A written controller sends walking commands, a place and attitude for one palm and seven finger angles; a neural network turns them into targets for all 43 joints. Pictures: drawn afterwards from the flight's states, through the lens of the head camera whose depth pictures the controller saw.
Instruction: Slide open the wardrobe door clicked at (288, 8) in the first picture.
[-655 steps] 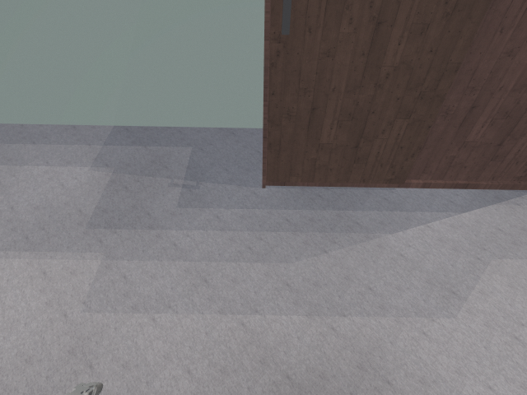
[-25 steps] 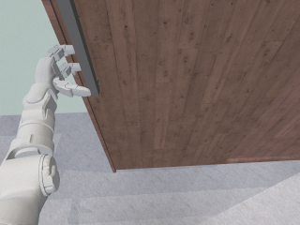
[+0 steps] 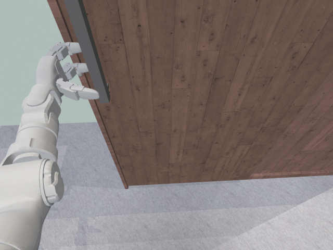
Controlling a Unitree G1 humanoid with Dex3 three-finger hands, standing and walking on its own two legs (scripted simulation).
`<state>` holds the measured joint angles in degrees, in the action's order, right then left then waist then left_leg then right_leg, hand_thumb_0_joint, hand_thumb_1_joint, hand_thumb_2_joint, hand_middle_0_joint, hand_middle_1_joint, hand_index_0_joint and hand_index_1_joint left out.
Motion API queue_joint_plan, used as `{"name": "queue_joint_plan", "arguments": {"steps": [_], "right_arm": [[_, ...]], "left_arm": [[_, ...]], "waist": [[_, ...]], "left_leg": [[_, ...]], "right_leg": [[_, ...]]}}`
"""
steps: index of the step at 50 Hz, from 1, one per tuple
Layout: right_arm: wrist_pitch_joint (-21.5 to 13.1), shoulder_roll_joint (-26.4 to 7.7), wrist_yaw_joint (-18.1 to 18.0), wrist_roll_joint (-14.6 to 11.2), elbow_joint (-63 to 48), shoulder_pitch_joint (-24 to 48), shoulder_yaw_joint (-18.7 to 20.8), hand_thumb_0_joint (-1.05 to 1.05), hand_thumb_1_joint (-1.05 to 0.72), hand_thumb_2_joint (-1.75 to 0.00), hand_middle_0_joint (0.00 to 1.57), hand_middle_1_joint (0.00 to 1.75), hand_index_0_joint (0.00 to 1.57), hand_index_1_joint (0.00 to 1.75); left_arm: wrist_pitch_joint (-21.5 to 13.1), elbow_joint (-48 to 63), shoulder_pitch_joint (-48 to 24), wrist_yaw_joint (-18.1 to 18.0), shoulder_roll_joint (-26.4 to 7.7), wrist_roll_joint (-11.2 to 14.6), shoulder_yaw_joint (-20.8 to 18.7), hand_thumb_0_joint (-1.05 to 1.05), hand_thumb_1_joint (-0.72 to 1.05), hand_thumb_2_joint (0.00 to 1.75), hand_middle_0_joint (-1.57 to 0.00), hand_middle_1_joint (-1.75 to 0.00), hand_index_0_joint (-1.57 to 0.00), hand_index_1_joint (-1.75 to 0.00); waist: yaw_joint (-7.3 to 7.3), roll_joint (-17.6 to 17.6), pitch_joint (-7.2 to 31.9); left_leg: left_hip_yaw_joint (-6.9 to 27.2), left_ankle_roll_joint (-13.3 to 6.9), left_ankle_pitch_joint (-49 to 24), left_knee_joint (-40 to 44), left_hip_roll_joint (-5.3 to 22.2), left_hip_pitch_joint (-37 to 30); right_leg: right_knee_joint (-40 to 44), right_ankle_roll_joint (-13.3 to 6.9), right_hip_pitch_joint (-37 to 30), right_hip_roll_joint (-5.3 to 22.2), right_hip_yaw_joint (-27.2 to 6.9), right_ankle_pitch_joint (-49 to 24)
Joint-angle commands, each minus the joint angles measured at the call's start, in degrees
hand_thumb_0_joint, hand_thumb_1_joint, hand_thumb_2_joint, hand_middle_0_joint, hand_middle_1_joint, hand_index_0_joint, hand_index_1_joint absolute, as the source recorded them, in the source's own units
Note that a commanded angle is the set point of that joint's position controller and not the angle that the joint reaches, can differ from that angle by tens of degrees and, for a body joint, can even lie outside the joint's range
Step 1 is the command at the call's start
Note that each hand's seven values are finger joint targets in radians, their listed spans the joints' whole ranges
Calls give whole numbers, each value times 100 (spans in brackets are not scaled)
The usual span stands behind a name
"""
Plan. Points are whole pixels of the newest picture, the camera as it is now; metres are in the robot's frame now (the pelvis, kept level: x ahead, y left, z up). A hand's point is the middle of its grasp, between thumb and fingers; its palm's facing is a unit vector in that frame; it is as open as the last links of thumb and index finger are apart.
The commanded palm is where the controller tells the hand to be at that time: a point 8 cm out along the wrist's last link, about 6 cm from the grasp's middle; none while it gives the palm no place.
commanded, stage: feel for the door with the fingertips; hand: left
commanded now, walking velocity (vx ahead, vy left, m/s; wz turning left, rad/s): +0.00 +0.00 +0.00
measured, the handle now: (92, 48) +0.53 +0.17 +0.21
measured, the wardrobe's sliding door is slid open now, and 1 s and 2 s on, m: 0.00 0.00 0.00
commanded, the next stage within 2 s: slide the fingers in behind the handle in 0.14 s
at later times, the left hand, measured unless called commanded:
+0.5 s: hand (80, 74) +0.48 +0.20 +0.17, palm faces +0.02 -1.00 +0.01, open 13.8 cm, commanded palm +0.45 +0.25 +0.17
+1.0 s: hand (85, 76) +0.47 +0.18 +0.17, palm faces +0.02 -1.00 +0.01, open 14.0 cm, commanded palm +0.45 +0.23 +0.17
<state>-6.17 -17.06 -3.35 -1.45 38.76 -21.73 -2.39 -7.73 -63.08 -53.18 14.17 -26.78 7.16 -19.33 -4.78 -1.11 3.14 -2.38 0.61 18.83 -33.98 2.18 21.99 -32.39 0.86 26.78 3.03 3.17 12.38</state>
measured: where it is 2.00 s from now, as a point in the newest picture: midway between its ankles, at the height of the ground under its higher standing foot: outside the picture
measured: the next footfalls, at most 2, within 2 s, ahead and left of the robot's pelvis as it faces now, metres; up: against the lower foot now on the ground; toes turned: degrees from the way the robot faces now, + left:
none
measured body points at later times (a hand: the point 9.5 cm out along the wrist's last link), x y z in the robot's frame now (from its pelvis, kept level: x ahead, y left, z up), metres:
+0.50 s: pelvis +0.00 +0.01 +0.00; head +0.05 +0.00 +0.45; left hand +0.48 +0.25 +0.17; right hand +0.02 -0.26 -0.12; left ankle -0.02 +0.13 -0.73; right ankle +0.04 -0.13 -0.73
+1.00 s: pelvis +0.01 +0.01 +0.00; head +0.04 +0.00 +0.45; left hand +0.47 +0.24 +0.17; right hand +0.09 -0.25 -0.11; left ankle -0.02 +0.13 -0.73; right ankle +0.04 -0.13 -0.73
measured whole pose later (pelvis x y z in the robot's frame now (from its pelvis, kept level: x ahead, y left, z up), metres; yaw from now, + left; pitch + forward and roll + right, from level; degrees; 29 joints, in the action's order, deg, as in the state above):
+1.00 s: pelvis +0.01 +0.01 +0.00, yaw +0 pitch +7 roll +0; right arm -6.0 -15.9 -2.7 -1.0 37.3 -19.9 -2.4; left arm -6.7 -56.7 -49.6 11.9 -22.4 7.7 -18.1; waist -3.7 -1.3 3.9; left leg -2.3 0.3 19.7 -33.9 2.1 21.2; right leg -31.9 1.2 25.8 3.0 3.1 12.9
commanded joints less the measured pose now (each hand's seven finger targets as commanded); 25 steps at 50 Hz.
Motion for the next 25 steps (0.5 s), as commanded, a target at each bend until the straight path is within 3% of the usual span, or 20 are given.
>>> {"name": "queue_joint_plan", "arguments": {"steps": [1, 3, 6, 8, 12, 15, 16, 17, 19, 21, 23, 24, 25], "right_arm": [[-211, -879, -69, -22, -501, -400, 299, 0, -90, -90, 20, 30, 20, 30], [-204, -862, -63, -6, -492, -448, 293, 0, -90, -90, 20, 30, 20, 30], [-218, -875, -63, 21, -495, -527, 324, 0, -90, -90, 20, 30, 20, 30], [-218, -880, -67, 21, -441, -582, 310, 0, -90, -90, 20, 30, 20, 30], [-210, -909, -60, 38, -372, -682, 315, 0, -90, -90, 20, 30, 20, 30], [-222, -907, -35, 57, -442, -727, 340, 0, -90, -90, 20, 30, 20, 30], [-215, -904, -22, 52, -447, -701, 341, 0, -90, -90, 20, 30, 20, 30], [-208, -880, -6, 49, -462, -677, 335, 0, -90, -90, 20, 30, 20, 30], [-180, -880, 16, 43, -501, -651, 351, 0, -90, -90, 20, 30, 20, 30], [-165, -889, 12, 29, -518, -602, 338, 0, -90, -90, 20, 30, 20, 30], [-138, -893, 11, 18, -562, -578, 357, 0, -90, -90, 20, 30, 20, 30], [-135, -878, 25, 10, -602, -526, 335, 0, -90, -90, 20, 30, 20, 30], [-141, -869, 10, 9, -641, -521, 352, 0, -90, -90, 20, 30, 20, 30]], "left_arm": [[-433, 1059, -3034, -13, -1613, -4, -326, 0, -50, 30, -30, -120, -30, -120], [-475, 1056, -3303, -31, -1576, -103, -207, 0, -50, 30, -30, -120, -30, -120], [-606, 1165, -3422, -69, -1706, -85, -345, 0, -50, 30, -30, -120, -30, -120], [-602, 950, -3495, -43, -1670, -84, -298, 0, -50, 30, -30, -120, -30, -120], [-596, 855, -3692, -33, -1676, -104, -256, 0, -50, 30, -30, -120, -30, -120], [-627, 951, -3356, -1, -1629, -27, -349, 0, -50, 30, -30, -120, -30, -120], [-650, 1057, -3299, 17, -1711, -14, -417, 0, -50, 30, -30, -120, -30, -120], [-653, 1117, -3253, 32, -1621, -4, -364, 0, -50, 30, -30, -120, -30, -120], [-636, 1148, -2957, 55, -1601, 26, -399, 0, -50, 30, -30, -120, -30, -120], [-611, 1136, -2885, 58, -1567, 47, -370, 0, -50, 30, -30, -120, -30, -120], [-569, 1132, -2630, 37, -1774, -3, -552, 0, -50, 30, -30, -120, -30, -120], [-552, 1285, -2692, 46, -1596, 6, -377, 0, -50, 30, -30, -120, -30, -120], [-587, 1468, -2699, 34, -1649, 21, -437, 0, -50, 30, -30, -120, -30, -120]], "waist": [[-140, -76, 1741], [-218, -148, 1754], [-194, -221, 2167], [-256, -112, 2030], [-345, -256, 1972], [-229, -121, 2211], [-159, -258, 2359], [-147, -395, 2326], [-88, -200, 2227], [-124, -147, 1942], [-18, -130, 1914], [-57, -234, 1880], [-19, -261, 2017]], "left_leg": [[141, -199, -913, 464, -212, 17], [171, -195, -893, 451, -216, 25], [219, -181, -1110, 377, -200, -168], [221, -177, -1061, 372, -193, -58], [268, -170, -977, 363, -181, -50], [250, -179, -1262, 331, -184, -122], [246, -157, -1325, 320, -180, -171], [232, -150, -1419, 315, -181, -209], [203, -156, -1399, 334, -160, -142], [185, -179, -1252, 377, -150, -46], [173, -180, -1155, 412, -150, 41], [149, -182, -1102, 438, -164, 20], [163, -189, -1251, 416, -160, -89]], "right_leg": [[179, -243, -1247, -248, -206, -1253], [160, -244, -1163, -250, -201, -1220], [88, -250, -1229, -278, -194, -1340], [90, -246, -1160, -286, -179, -1336], [113, -241, -966, -293, -166, -1175], [55, -258, -1155, -315, -124, -1399], [32, -260, -1224, -310, -152, -1465], [28, -273, -1218, -312, -153, -1540], [47, -267, -1264, -325, -136, -1542], [91, -257, -1192, -323, -132, -1438], [83, -274, -1265, -317, -142, -1363], [112, -269, -1245, -308, -153, -1343], [71, -283, -1324, -314, -129, -1416]]}}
